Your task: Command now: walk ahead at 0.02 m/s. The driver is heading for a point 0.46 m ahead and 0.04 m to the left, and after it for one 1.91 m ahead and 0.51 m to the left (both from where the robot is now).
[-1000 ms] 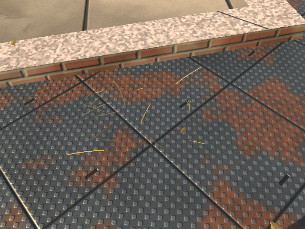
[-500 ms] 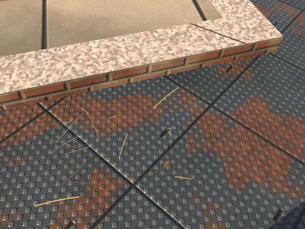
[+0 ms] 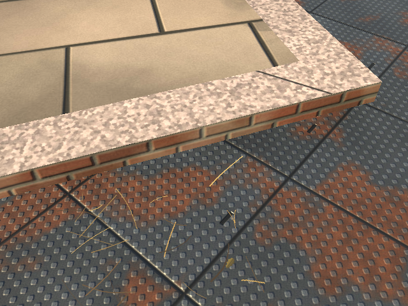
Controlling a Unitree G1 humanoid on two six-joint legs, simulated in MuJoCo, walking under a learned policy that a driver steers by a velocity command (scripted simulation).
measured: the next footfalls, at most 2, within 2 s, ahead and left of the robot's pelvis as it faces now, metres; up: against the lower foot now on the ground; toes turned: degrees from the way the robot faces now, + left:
right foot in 0.92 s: +0.25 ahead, -0.06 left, +0.00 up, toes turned -2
left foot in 1.18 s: +0.20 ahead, +0.14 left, +0.00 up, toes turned +2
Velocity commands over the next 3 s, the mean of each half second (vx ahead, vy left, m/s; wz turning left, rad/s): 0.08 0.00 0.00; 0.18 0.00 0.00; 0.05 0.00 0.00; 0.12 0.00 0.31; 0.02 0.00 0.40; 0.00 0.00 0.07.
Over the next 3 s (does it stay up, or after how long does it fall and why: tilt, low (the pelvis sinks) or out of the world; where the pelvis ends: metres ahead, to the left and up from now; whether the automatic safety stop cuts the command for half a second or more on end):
stays up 0.33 0.00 0.00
